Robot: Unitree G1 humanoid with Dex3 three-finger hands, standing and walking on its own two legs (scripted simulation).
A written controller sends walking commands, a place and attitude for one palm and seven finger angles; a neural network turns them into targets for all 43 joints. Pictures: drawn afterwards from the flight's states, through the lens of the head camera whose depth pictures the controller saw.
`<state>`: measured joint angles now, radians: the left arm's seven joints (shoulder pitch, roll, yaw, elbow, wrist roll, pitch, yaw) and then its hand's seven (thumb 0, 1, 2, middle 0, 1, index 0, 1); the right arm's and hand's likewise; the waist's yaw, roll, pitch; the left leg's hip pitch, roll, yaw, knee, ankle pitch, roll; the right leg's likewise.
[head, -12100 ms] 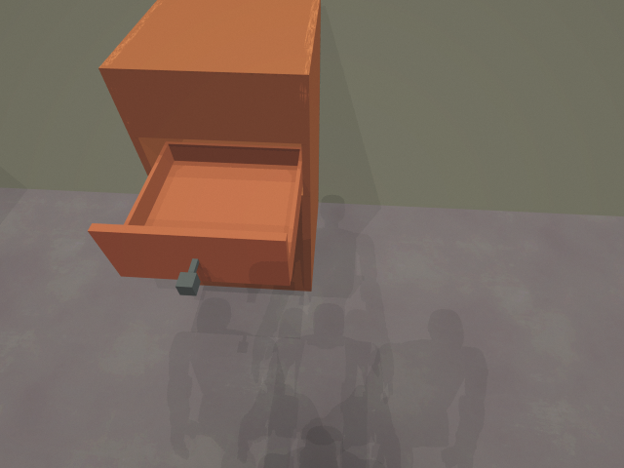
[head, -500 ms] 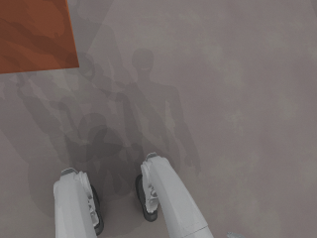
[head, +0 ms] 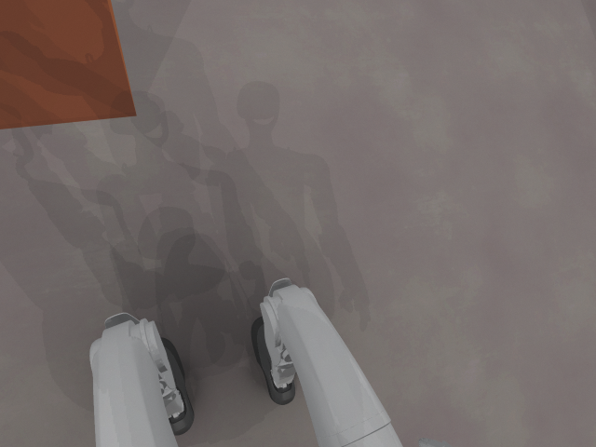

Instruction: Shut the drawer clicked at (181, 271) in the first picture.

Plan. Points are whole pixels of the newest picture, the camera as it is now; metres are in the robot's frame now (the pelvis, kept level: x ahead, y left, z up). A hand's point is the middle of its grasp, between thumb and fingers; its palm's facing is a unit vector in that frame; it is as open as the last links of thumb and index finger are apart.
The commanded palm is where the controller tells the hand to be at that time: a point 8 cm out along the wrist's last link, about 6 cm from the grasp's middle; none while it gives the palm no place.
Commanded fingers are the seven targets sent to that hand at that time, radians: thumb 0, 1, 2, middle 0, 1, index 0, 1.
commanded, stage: pull the fist back off the drawer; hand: left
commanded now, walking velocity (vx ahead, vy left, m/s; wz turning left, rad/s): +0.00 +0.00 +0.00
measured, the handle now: out of the picture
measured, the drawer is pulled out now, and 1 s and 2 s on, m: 0.00 0.00 0.00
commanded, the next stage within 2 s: draw the hand back to the body in 0.38 s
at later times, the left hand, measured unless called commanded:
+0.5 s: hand out of the picture +0.57 +0.30 +0.09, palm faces +0.11 -0.99 -0.03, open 3.3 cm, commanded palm +0.56 +0.30 +0.09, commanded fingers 0.00 0.90 0.90 -1.40 -1.60 -1.40 -1.60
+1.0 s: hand out of the picture +0.42 +0.27 +0.22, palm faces +0.11 -0.99 -0.04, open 3.3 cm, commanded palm +0.37 +0.31 +0.23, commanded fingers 0.00 0.90 0.90 -1.40 -1.60 -1.40 -1.60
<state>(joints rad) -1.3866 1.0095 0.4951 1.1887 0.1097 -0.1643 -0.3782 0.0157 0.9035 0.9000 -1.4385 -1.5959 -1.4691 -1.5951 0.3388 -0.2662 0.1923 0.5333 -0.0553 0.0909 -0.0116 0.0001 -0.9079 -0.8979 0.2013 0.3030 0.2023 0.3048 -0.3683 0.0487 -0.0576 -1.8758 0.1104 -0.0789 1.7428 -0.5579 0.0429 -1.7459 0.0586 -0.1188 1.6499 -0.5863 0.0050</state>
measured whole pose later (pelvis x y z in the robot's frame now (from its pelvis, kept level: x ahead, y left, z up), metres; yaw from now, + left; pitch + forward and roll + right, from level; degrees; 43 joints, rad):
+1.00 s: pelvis +0.07 +0.00 +0.16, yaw +9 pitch +19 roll -4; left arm -0.34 0.41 0.32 0.56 -0.25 -0.27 -0.34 0.02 0.90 0.90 -1.40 -1.60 -1.40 -1.60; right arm 0.27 -0.26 0.04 0.56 0.05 0.02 -0.01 0.01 -0.91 -0.90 0.20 0.30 0.20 0.30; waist -0.09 0.04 -0.15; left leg -0.98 0.06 -0.02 1.11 -0.48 0.01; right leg -0.87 0.02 -0.08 1.05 -0.52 -0.01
